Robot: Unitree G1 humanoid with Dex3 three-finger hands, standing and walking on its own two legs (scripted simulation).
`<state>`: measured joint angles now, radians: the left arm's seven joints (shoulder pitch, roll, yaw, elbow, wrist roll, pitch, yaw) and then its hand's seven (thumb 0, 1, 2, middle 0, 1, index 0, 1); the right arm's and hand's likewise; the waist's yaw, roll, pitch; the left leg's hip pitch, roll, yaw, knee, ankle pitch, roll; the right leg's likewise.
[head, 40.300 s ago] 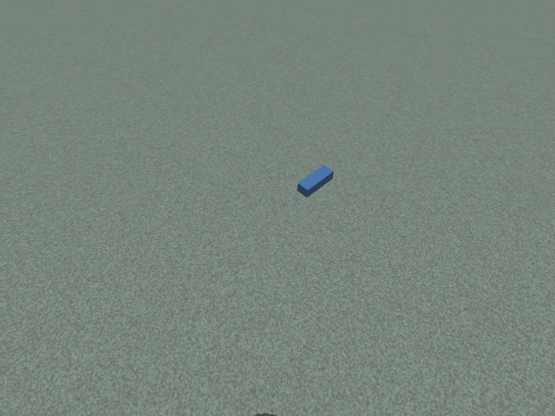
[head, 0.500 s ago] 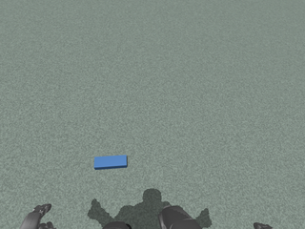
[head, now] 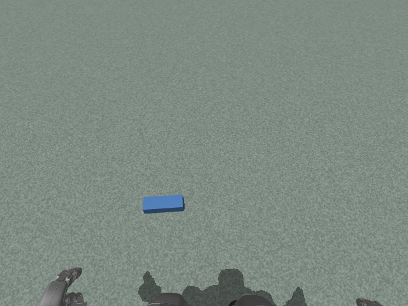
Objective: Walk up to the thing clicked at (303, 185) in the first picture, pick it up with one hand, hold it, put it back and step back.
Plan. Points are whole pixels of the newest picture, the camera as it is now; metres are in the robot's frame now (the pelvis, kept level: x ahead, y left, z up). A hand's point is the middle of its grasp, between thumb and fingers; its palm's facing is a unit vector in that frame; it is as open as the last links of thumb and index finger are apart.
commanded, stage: step back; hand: left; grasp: from above
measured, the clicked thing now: (163, 204) +0.60 +0.23 -0.74
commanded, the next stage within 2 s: none
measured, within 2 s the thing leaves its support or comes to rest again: neither
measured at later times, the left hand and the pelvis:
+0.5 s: hand out of the picture -0.07 +0.26 -0.16, palm faces -0.06 -0.92 -0.39, open 7.4 cm; pelvis -0.16 -0.02 -0.01, yaw -4 degrees
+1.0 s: hand out of the picture -0.19 +0.23 -0.14, palm faces +0.02 -0.93 -0.37, open 7.4 cm; pelvis -0.33 -0.04 +0.00, yaw +2 degrees
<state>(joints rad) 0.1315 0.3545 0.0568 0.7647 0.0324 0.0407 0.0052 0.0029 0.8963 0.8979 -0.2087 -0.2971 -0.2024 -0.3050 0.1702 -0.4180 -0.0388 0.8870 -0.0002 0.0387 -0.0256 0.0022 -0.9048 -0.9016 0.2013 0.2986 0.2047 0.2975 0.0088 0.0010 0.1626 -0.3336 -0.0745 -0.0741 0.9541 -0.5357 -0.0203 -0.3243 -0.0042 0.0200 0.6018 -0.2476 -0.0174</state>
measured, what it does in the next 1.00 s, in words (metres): walks backwards: left foot, then right foot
